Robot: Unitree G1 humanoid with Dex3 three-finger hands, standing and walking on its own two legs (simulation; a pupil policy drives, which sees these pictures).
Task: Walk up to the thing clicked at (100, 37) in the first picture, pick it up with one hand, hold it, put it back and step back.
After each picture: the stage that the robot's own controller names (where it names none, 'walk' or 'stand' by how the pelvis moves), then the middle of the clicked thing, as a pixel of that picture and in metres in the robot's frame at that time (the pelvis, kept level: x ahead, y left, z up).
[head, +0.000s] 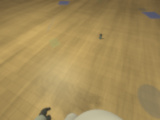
stand; (100, 36) +1.97 -0.21 -0.72
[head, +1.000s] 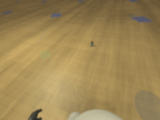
walk; (92, 44) +1.85 +0.13 -0.69
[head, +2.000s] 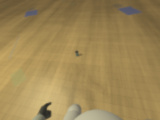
walk; (77, 53) +1.22 +0.37 -0.72
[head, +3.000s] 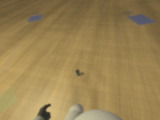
walk; (77, 72) +0.80 +0.28 -0.72
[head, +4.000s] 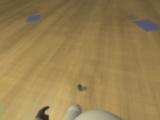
walk; (79, 87) +0.53 +0.18 -0.71
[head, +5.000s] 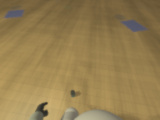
walk; (72, 93) +0.41 +0.19 -0.70
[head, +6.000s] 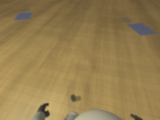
stand; (73, 98) +0.37 +0.20 -0.72
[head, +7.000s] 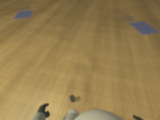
stand; (72, 98) +0.34 +0.20 -0.71
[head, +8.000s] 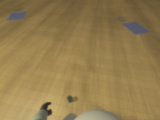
stand; (69, 99) +0.35 +0.22 -0.72
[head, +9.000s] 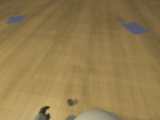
stand; (70, 102) +0.32 +0.23 -0.72
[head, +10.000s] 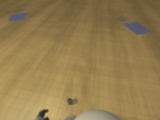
stand; (70, 101) +0.32 +0.23 -0.73
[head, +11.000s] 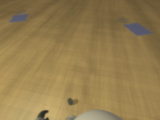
stand; (70, 101) +0.32 +0.23 -0.73
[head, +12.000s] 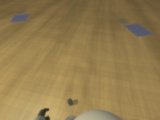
stand; (70, 102) +0.32 +0.22 -0.73
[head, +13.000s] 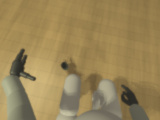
go down; (64, 66) +0.40 +0.24 -0.40
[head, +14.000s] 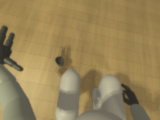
go down; (60, 61) +0.41 +0.25 -0.30
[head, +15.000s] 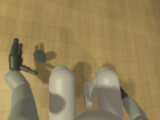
close in; (40, 57) +0.39 +0.28 -0.23
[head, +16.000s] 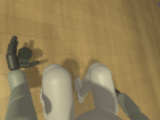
close; (24, 56) +0.39 +0.29 -0.22
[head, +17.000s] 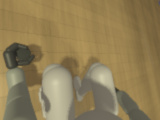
lift; (23, 54) +0.38 +0.29 -0.23
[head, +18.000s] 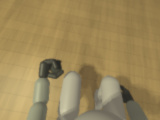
lift; (56, 69) +0.31 +0.24 -0.06
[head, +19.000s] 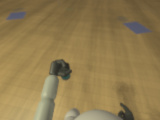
hold; (65, 71) +0.33 +0.18 +0.05
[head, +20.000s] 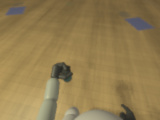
hold; (66, 74) +0.33 +0.17 +0.01
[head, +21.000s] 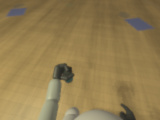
hold; (67, 75) +0.33 +0.16 +0.00
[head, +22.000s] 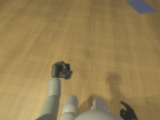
crouch; (66, 72) +0.35 +0.17 -0.05
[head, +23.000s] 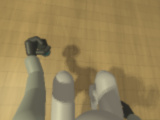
lower; (43, 48) +0.46 +0.27 -0.09
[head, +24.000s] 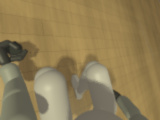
lower; (16, 52) +0.42 +0.29 -0.22
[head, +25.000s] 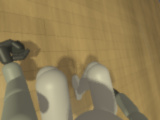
lower; (18, 51) +0.41 +0.29 -0.23
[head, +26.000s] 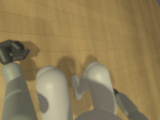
lower; (18, 51) +0.41 +0.29 -0.23
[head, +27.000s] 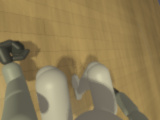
lower; (18, 51) +0.41 +0.29 -0.22
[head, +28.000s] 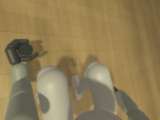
open; (24, 52) +0.41 +0.26 -0.23
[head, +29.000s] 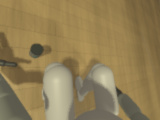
stand; (36, 51) +0.41 +0.25 -0.23
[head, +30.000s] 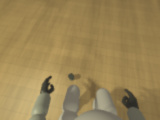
stand; (71, 77) +0.40 +0.19 -0.52
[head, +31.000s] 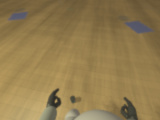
stand; (72, 99) +0.36 +0.18 -0.66
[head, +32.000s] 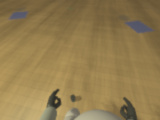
stand; (73, 98) +0.36 +0.18 -0.67
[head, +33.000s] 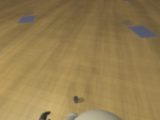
stand; (76, 99) +0.38 +0.17 -0.72
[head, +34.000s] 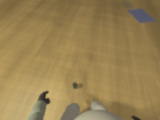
walk; (75, 85) +0.42 +0.13 -0.71
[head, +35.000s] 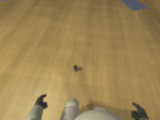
walk; (75, 68) +0.66 +0.21 -0.69
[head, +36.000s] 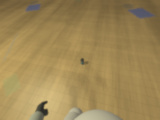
stand; (82, 61) +0.96 +0.19 -0.70
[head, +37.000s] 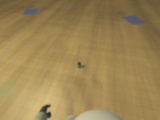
stand; (79, 65) +0.96 +0.20 -0.73
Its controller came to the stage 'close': yes
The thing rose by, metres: 0.71
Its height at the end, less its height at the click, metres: +0.00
